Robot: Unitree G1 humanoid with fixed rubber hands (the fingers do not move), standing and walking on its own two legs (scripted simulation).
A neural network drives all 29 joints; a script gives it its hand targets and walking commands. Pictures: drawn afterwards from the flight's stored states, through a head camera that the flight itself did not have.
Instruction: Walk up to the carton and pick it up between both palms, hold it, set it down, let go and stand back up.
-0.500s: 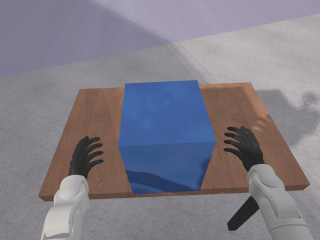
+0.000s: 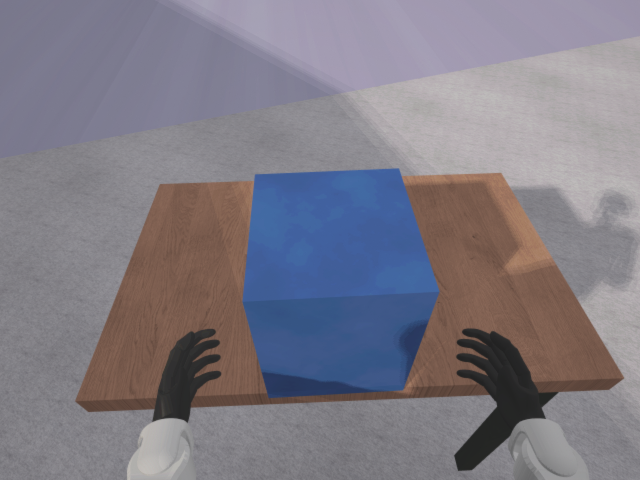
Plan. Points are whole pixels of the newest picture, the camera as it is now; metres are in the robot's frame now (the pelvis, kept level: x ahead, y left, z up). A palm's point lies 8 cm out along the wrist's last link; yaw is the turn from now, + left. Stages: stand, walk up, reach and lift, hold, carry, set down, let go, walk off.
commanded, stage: set down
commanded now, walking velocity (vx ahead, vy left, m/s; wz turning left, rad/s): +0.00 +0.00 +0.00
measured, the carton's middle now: (331, 286) +0.38 +0.02 +0.03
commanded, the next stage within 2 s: let go in 0.94 s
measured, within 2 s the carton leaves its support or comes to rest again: neither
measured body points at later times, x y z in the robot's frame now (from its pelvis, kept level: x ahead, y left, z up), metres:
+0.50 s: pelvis +0.01 +0.00 +0.00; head +0.01 +0.01 +0.45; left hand +0.18 +0.21 -0.04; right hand +0.20 -0.21 -0.04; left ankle +0.00 +0.12 -0.75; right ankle +0.00 -0.11 -0.75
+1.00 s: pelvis +0.01 +0.00 +0.00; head +0.01 +0.00 +0.45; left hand +0.16 +0.22 -0.08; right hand +0.17 -0.21 -0.08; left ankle +0.00 +0.12 -0.75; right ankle +0.00 -0.11 -0.75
